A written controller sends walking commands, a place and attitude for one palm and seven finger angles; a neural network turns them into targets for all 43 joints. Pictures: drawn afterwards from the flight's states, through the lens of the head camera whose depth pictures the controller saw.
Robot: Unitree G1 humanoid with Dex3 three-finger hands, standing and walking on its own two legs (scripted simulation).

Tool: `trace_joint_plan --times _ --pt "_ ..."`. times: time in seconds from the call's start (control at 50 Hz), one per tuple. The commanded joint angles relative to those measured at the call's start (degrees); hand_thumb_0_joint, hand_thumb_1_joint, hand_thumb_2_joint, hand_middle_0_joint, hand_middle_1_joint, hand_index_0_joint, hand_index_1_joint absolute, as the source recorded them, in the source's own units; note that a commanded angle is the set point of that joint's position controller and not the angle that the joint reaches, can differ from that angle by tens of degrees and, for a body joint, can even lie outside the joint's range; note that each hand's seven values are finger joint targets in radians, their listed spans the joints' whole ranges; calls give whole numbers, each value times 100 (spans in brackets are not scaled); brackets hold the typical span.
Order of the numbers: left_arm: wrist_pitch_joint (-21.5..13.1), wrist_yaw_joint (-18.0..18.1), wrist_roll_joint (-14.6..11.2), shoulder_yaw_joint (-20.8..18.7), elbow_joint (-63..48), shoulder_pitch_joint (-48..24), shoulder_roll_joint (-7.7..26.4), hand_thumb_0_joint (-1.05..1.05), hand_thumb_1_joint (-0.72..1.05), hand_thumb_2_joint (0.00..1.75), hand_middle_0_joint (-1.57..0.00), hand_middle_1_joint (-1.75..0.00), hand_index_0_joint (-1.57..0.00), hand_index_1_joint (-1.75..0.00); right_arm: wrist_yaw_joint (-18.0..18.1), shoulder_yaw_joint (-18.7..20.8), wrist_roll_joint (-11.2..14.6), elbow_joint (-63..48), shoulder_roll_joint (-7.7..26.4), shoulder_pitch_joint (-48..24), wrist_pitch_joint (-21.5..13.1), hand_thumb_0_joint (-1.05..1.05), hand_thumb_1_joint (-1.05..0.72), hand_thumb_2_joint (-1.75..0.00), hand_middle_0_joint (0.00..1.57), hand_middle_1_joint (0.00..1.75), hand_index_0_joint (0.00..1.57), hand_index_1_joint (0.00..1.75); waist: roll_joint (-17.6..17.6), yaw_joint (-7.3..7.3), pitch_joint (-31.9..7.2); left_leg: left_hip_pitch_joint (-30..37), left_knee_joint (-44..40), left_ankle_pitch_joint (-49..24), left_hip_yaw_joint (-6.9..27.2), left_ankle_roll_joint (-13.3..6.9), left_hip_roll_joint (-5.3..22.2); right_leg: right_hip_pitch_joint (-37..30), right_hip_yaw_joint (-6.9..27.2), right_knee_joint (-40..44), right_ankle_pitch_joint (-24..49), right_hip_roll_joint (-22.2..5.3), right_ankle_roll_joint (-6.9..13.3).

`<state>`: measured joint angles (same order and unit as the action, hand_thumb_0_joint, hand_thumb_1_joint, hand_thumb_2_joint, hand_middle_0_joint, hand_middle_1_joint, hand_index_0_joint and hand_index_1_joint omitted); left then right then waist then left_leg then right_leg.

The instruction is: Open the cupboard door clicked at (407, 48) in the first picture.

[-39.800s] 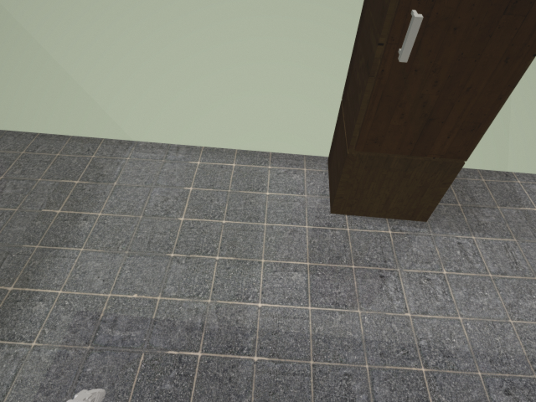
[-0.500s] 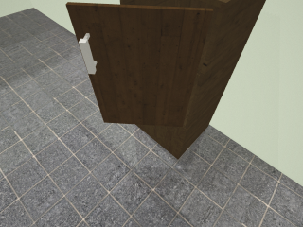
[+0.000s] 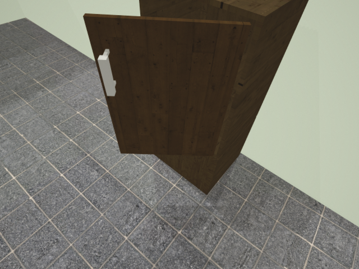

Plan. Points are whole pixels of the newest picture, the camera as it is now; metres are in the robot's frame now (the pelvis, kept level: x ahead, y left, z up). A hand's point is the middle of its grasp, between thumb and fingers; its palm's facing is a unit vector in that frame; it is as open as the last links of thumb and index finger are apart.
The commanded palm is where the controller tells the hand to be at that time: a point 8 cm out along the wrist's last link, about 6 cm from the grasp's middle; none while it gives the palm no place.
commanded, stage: look again from close up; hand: left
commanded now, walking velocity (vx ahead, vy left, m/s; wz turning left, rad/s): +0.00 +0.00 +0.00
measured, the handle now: (109, 72) +0.60 +0.26 +0.10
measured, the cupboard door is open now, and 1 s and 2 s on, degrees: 40 40 40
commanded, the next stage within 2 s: shuffle to correct the standing spot in 0.64 s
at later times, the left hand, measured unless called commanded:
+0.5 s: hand out of the picture +0.06 +0.20 -0.16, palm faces +0.03 -0.96 -0.29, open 7.4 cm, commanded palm none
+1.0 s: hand out of the picture -0.06 +0.18 -0.18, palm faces +0.05 -0.98 -0.20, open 7.4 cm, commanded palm none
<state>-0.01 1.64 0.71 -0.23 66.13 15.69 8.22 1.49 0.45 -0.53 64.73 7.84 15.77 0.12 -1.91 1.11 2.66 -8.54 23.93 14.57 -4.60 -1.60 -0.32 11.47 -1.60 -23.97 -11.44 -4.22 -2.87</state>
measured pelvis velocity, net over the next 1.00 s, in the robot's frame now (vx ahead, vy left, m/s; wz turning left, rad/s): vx -0.03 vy -0.01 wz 0.02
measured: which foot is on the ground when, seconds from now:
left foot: down 0.00-1.00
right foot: down 0.00-1.00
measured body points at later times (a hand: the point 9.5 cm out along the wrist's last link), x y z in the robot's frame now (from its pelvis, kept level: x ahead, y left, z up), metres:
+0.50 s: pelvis -0.01 -0.01 -0.01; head -0.03 -0.01 +0.44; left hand +0.06 +0.25 -0.14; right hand +0.07 -0.28 -0.14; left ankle -0.02 +0.10 -0.74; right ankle +0.01 -0.15 -0.74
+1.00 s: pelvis -0.03 -0.01 -0.01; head -0.04 +0.00 +0.44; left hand -0.06 +0.23 -0.17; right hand -0.04 -0.25 -0.16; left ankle -0.02 +0.10 -0.74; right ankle +0.01 -0.15 -0.74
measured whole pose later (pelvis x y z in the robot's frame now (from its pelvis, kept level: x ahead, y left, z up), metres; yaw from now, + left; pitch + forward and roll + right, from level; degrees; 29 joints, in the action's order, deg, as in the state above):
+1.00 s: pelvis -0.03 -0.01 -0.01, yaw +1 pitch -3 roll +0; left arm 0.4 1.1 1.2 -0.3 61.8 21.3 11.1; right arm -0.5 0.6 -1.1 63.3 10.9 19.6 1.4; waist -0.8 0.6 0.4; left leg -12.2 30.7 16.5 -3.2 -1.2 0.7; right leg 13.5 -2.4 -28.1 -12.4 -3.2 -1.3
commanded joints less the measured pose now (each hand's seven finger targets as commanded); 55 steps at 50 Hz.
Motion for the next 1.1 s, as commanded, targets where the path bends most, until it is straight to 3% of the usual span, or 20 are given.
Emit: trace_joint_plan --times 0.0,0.06,0.08,0.1,0.12,0.14,0.18,0.24,0.26,0.36,0.46,0.56,0.66,0.72,0.76,0.82,0.96,1.02,1.06,1.08 --pt "-33 28 3 -93 -121 366 436 0 90 90 -20 -30 -20 -30 73 77 -14 -81 545 380 -130 0 -90 -90 20 30 20 30 223 -15 169 -336 -695 -595 617 28 652 -157 192 249 396 -229 302" --pt "-36 42 -15 -91 -95 373 406 0 90 90 -20 -30 -20 -30 88 69 -17 -2 482 495 -136 0 -90 -90 20 30 20 30 317 -26 143 -288 -657 -775 601 33 642 -199 219 212 482 -217 321" --pt "-140 65 29 -30 -751 -26 1593 0 90 90 -20 -30 -20 -30 -5 102 -24 -744 1388 109 -180 0 -90 -90 20 30 20 30 326 -217 493 -626 -739 -1417 735 121 475 -83 36 -229 421 -5 382" --pt "-149 101 43 -156 -828 264 1155 0 90 90 -20 -30 -20 -30 36 251 -78 -809 1315 55 -353 0 -90 -90 20 30 20 30 310 -13 -280 -514 -174 -1610 879 -29 730 -153 149 -523 246 -130 397" --pt "-176 92 52 -128 -889 286 1112 0 90 90 -20 -30 -20 -30 71 269 -50 -829 1187 154 -395 0 -90 -90 20 30 20 30 530 -93 -913 -164 95 -2073 871 -86 701 -202 155 -598 691 -164 458" --pt "-180 87 41 -141 -926 333 1006 0 90 90 -20 -30 -20 -30 101 292 -36 -832 1086 254 -381 0 -90 -90 20 30 20 30 622 -124 -1074 -55 226 -2185 826 -108 708 -174 138 -589 828 -166 484" --pt "-126 85 36 -140 -1023 385 900 0 90 90 -20 -30 -20 -30 102 261 -58 -877 969 358 -291 0 -90 -90 20 30 20 30 260 -138 -770 -302 373 -2053 727 -116 683 -123 118 -576 971 -136 494" --pt "-110 82 57 -229 -1162 256 1103 0 90 90 -20 -30 -20 -30 87 341 -30 -959 1121 248 -237 0 -90 -90 20 30 20 30 235 -151 -259 -644 353 -1718 640 -107 613 -11 173 -583 1201 -178 531" --pt "-119 79 54 -246 -1201 232 1160 0 90 90 -20 -30 -20 -30 87 357 -35 -990 1179 191 -237 0 -90 -90 20 30 20 30 323 -144 -251 -605 368 -1831 625 -106 613 -11 175 -611 1356 -182 536" --pt "-145 42 40 -265 -1331 -63 1428 0 90 90 -20 -30 -20 -30 14 349 -52 -1088 1347 -176 -177 0 -90 -90 20 30 20 30 36 -172 -195 -566 226 -1084 609 -73 580 44 352 -319 1083 -260 513" --pt "-152 -6 38 -236 -1342 -356 1621 0 90 90 -20 -30 -20 -30 -54 314 -57 -1095 1552 -517 -161 0 -90 -90 20 30 20 30 42 -166 -20 -541 -108 -451 634 -41 588 167 456 112 196 -274 454" --pt "-149 -41 46 -205 -1283 -455 1731 0 90 90 -20 -30 -20 -30 -103 283 -63 -1057 1687 -637 -154 0 -90 -90 20 30 20 30 196 -164 21 -535 -390 103 680 -9 559 226 520 442 -484 -294 414" --pt "-145 -53 43 -170 -1150 -419 1724 0 90 90 -20 -30 -20 -30 -123 238 -60 -940 1713 -605 -153 0 -90 -90 20 30 20 30 187 -153 -6 -594 -557 287 740 16 572 129 483 542 -535 -301 379" --pt "-136 -51 43 -151 -1060 -336 1674 0 90 90 -20 -30 -20 -30 -129 214 -53 -841 1678 -492 -142 0 -90 -90 20 30 20 30 188 -150 19 -661 -625 427 756 34 570 82 463 605 -625 -303 359" --pt "-83 -33 41 -78 -897 -36 1302 0 90 90 -20 -30 -20 -30 -142 118 -77 -666 1273 -240 -69 0 -90 -90 20 30 20 30 121 -138 3 -687 -555 822 644 86 487 100 485 696 -1178 -326 313" --pt "-15 -23 74 -117 -844 207 1261 0 90 90 -20 -30 -20 -30 -147 113 -96 -550 1188 91 15 0 -90 -90 20 30 20 30 -42 -122 198 -935 -425 1512 579 66 400 275 574 713 -2089 -321 352" --pt "-45 -17 50 -256 -732 717 1107 0 90 90 -20 -30 -20 -30 -128 120 -55 -410 836 607 -30 0 -90 -90 20 30 20 30 -269 -134 459 -942 193 1202 303 13 209 547 904 694 -2436 -573 656" --pt "-25 -18 82 -263 -788 686 822 0 90 90 -20 -30 -20 -30 -102 173 -55 -330 823 971 -55 0 -90 -90 20 30 20 30 366 -219 758 -884 -453 1908 769 -128 511 959 421 94 -2283 -179 550" --pt "-56 -42 107 -220 -806 721 461 0 90 90 -20 -30 -20 -30 -58 233 -53 -261 963 1170 -108 0 -90 -90 20 30 20 30 1028 -246 868 -903 -1226 2498 1623 -434 1101 1040 -232 -980 -1351 222 440" --pt "-84 -60 122 -187 -839 677 337 0 90 90 -20 -30 -20 -30 -32 264 -35 -235 1011 1226 -149 0 -90 -90 20 30 20 30 1123 -221 866 -704 -1394 2407 2009 -640 1398 1226 -407 -1401 -1011 275 426"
